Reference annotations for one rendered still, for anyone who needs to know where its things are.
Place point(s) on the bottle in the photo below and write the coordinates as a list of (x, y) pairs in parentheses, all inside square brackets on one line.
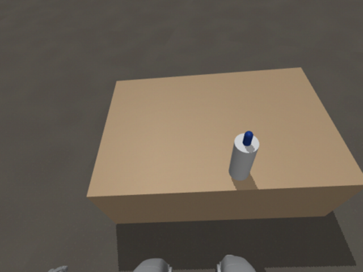
[(244, 151)]

